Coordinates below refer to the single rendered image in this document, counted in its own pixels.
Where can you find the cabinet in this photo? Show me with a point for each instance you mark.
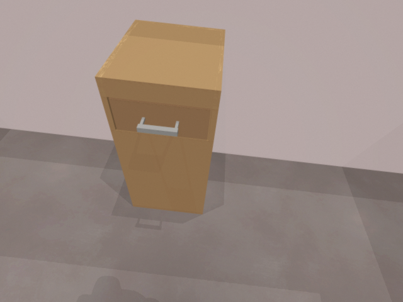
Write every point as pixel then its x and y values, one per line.
pixel 171 64

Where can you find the drawer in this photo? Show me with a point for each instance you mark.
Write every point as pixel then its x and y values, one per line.
pixel 193 121

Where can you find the handle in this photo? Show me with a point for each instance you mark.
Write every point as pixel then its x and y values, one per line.
pixel 159 130

